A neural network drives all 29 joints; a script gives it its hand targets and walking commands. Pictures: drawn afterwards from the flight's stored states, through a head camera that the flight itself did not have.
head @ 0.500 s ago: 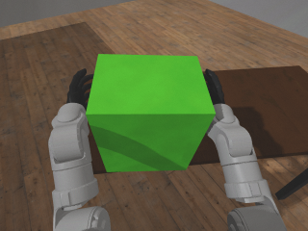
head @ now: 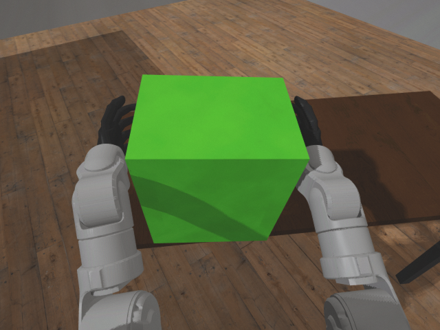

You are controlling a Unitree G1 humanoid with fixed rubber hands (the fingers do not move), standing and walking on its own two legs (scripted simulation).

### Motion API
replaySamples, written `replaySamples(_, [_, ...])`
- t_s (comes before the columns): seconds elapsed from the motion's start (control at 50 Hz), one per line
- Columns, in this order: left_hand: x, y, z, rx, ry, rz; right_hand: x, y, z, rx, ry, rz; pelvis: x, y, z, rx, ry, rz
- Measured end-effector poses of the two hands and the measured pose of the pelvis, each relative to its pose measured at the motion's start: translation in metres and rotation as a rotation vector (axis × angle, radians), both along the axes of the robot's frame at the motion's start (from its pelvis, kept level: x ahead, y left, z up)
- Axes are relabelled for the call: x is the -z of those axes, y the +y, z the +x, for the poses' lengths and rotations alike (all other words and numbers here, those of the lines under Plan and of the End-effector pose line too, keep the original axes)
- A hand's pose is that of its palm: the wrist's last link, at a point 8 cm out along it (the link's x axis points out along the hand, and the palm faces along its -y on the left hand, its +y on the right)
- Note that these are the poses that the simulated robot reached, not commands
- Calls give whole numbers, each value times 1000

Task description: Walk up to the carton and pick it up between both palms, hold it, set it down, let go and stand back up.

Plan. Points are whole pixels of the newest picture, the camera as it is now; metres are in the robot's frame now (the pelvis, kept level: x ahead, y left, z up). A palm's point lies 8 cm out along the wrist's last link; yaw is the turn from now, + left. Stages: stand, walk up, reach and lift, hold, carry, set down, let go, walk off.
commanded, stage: hold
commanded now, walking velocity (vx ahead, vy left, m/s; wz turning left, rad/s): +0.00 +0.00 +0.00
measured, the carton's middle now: (212, 168) +0.35 +0.00 +0.12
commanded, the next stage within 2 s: set down in 0.66 s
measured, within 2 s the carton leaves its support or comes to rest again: neither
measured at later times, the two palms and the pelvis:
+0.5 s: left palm (111, 146) +0.35 +0.15 +0.19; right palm (306, 144) +0.35 -0.16 +0.17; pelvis +0.00 +0.00 +0.00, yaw +0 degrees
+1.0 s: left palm (115, 150) +0.35 +0.15 +0.18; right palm (304, 142) +0.37 -0.16 +0.16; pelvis +0.00 -0.01 +0.00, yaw +0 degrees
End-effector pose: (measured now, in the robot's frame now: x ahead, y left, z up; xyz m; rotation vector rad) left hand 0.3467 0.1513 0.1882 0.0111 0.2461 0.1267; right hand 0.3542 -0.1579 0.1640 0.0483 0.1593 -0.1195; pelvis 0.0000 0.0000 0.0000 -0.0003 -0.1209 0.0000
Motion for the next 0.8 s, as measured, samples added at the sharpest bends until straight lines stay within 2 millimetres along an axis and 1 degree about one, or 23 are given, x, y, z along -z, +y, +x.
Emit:
replaySamples(0.08, [-1,-2,4,4,-6,3,-2,-2,3,2,-6,-3,0,-1,1,1,4,0])
replaySamples(0.14, [-2,-1,3,2,-12,-1,-3,-1,3,0,-13,-5,0,-2,2,1,1,0])
replaySamples(0.32, [5,3,-2,-5,1,-8,1,3,0,-7,1,-2,0,-3,5,-5,-9,0])
replaySamples(0.52, [-2,3,-2,8,-18,-1,-4,2,-2,3,-18,-8,0,0,4,-7,-2,0])
replaySamples(0.66, [4,2,2,12,15,-6,3,2,-1,10,16,0,0,1,1,1,-4,0])
replaySamples(0.74, [-2,0,0,2,-16,6,-2,0,1,-2,-13,-2,0,2,2,1,12,0])
replaySamples(0.8, [-3,0,-1,-10,-11,16,-2,0,3,-17,-10,-12,0,1,4,6,14,0])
